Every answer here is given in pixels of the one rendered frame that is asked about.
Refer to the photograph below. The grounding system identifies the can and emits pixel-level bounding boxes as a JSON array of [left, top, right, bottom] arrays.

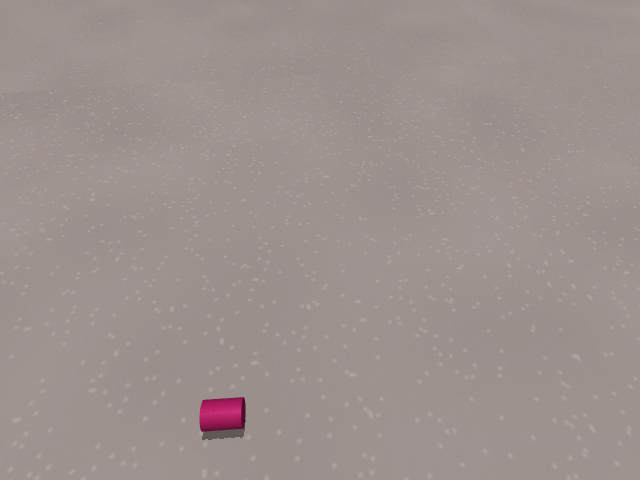
[[199, 397, 246, 432]]

